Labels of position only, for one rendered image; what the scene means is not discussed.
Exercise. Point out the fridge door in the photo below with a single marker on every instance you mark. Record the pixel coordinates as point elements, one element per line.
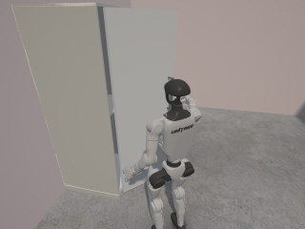
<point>141,53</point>

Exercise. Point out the robot right upper arm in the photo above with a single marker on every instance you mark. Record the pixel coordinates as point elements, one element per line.
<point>197,114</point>

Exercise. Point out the right robot hand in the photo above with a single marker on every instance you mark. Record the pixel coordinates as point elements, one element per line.
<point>183,99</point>

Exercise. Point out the left robot forearm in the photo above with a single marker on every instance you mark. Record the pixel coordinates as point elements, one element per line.
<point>140,166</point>

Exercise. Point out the right robot forearm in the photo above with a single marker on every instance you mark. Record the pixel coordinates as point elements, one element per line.
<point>191,102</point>

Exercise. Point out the handle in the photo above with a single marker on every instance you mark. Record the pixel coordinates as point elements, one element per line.
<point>171,97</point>

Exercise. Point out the robot left thigh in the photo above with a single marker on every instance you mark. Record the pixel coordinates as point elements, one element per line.
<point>155,180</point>

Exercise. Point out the robot left upper arm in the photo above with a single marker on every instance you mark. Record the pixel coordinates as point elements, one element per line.
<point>153,129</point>

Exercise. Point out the left robot hand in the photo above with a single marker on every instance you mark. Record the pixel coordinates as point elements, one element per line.
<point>127,173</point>

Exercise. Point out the robot right shin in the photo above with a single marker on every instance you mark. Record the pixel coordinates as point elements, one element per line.
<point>179,206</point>

